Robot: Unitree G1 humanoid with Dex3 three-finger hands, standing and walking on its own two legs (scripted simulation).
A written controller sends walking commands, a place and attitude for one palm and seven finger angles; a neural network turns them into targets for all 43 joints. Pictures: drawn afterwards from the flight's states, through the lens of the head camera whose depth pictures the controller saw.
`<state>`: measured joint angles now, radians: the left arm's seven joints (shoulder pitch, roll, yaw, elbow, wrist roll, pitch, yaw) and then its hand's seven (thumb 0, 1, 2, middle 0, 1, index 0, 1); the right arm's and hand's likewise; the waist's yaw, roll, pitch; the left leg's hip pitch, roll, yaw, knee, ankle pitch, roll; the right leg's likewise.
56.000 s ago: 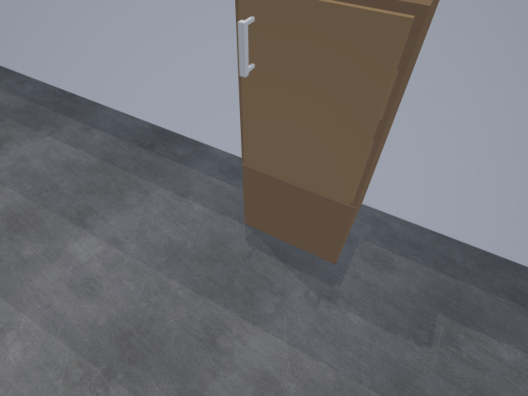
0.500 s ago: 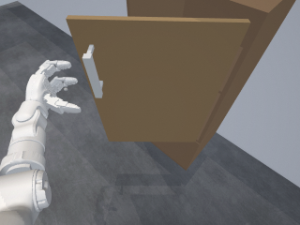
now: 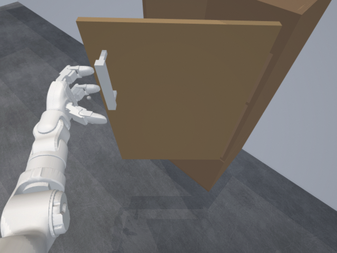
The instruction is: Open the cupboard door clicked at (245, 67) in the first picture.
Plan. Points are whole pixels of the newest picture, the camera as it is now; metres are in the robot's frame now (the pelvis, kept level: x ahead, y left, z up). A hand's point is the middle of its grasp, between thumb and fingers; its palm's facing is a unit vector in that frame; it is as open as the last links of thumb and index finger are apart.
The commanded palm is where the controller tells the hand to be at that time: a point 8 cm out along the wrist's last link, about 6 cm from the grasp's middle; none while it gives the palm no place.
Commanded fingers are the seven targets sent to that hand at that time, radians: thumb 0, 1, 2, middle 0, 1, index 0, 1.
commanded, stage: slide the fingers in behind the handle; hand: left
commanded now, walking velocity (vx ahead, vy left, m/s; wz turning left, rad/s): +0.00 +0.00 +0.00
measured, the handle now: (108, 81) +0.49 +0.14 +0.13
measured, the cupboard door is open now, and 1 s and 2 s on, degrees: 42 42 40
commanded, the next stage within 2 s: close the thumb around the handle in 1.26 s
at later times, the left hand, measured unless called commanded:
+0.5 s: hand (98, 97) +0.44 +0.16 +0.13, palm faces +0.01 -1.00 +0.01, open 14.0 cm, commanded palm +0.42 +0.21 +0.13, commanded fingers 0.00 -0.50 0.30 -0.30 -1.20 -0.30 -1.20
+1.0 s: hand (109, 96) +0.45 +0.13 +0.12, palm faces +0.00 -1.00 +0.01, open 13.9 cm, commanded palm +0.42 +0.19 +0.13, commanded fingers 0.00 -0.50 0.30 -0.30 -1.20 -0.30 -1.20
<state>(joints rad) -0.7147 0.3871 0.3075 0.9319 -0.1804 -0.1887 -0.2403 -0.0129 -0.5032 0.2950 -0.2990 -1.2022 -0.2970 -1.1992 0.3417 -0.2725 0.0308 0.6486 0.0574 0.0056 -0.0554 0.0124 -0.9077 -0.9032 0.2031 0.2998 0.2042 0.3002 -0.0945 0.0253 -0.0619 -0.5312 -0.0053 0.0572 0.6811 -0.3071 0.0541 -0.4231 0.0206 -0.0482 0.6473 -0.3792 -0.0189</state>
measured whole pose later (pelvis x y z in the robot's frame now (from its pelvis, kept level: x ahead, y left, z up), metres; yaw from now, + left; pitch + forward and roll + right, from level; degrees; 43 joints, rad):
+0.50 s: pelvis +0.00 -0.02 +0.00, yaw +0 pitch +8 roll -1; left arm -0.70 0.35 0.29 0.90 -0.18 -0.21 -0.20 -0.01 -0.50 0.30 -0.30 -1.20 -0.30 -1.20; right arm 0.34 -0.28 0.02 0.65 0.06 0.00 -0.05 0.01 -0.91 -0.90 0.20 0.30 0.20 0.30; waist -0.09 0.03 -0.06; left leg -0.51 0.01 0.05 0.67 -0.30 0.03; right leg -0.41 0.04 -0.05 0.65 -0.38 -0.04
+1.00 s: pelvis +0.00 -0.02 +0.00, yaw -1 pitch +8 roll +0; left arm -0.68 0.31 0.27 0.87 -0.17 -0.20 -0.15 -0.01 -0.50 0.30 -0.30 -1.20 -0.31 -1.21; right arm 0.34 -0.27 0.02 0.65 0.06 0.00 -0.04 0.01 -0.91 -0.90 0.20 0.30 0.20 0.30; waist -0.09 0.03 -0.07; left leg -0.50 0.01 0.06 0.66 -0.30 0.03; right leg -0.40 0.04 -0.04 0.64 -0.38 -0.04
